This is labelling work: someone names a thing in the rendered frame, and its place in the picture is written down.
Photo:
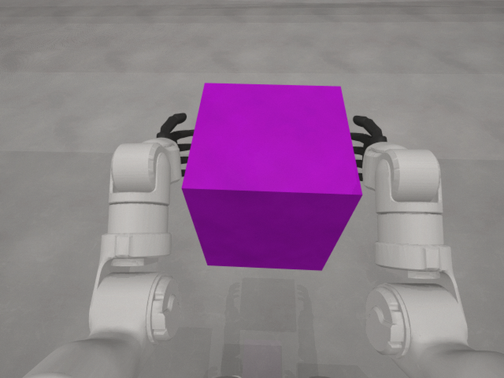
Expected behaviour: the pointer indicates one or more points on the robot right hand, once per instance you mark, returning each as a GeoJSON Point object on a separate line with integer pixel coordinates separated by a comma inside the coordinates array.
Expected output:
{"type": "Point", "coordinates": [375, 136]}

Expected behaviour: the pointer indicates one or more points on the robot left forearm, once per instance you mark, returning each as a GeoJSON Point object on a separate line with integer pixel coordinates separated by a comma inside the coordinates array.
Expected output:
{"type": "Point", "coordinates": [139, 196]}

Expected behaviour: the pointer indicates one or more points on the right robot upper arm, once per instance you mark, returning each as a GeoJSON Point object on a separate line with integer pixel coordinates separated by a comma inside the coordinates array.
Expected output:
{"type": "Point", "coordinates": [421, 327]}

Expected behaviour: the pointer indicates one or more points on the left robot upper arm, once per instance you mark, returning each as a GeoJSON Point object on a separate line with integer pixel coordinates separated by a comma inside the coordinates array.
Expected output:
{"type": "Point", "coordinates": [132, 313]}

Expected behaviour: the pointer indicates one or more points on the robot right forearm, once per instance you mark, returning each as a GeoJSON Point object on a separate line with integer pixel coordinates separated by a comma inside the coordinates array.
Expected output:
{"type": "Point", "coordinates": [408, 190]}

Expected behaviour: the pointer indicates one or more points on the carton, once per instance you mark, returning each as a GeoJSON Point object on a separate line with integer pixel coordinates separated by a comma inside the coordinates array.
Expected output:
{"type": "Point", "coordinates": [271, 178]}

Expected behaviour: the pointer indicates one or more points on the robot left hand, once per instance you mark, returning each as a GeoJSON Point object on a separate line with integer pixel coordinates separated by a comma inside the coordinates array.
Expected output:
{"type": "Point", "coordinates": [168, 126]}

